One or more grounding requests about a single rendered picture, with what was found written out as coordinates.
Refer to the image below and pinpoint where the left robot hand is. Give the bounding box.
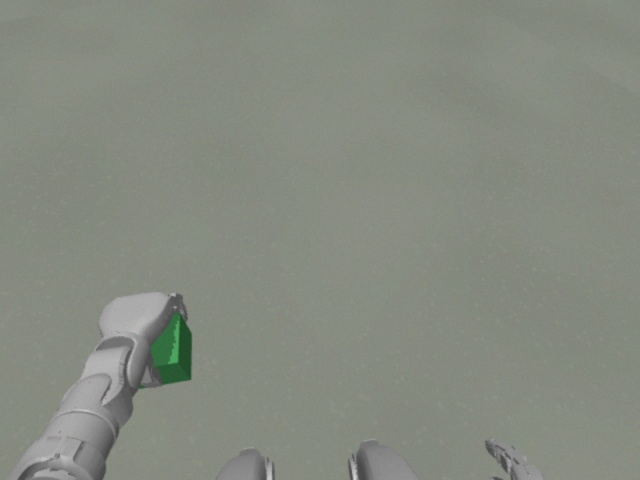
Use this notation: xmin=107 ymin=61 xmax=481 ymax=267
xmin=99 ymin=291 xmax=188 ymax=388

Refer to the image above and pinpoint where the left robot arm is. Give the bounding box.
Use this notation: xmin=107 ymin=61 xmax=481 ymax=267
xmin=6 ymin=331 xmax=151 ymax=480

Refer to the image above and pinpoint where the right robot hand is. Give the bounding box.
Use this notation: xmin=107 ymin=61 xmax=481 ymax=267
xmin=485 ymin=438 xmax=544 ymax=480

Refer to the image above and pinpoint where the cube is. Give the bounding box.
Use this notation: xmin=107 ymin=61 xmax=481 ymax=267
xmin=139 ymin=313 xmax=192 ymax=389

